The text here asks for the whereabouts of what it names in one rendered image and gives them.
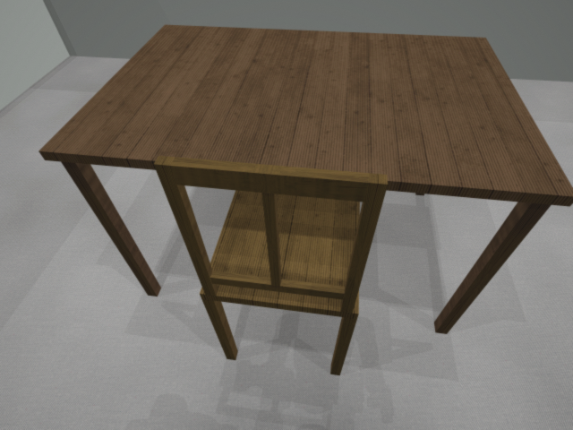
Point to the table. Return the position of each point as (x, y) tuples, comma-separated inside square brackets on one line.
[(436, 114)]

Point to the chair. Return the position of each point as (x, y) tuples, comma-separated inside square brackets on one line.
[(293, 239)]

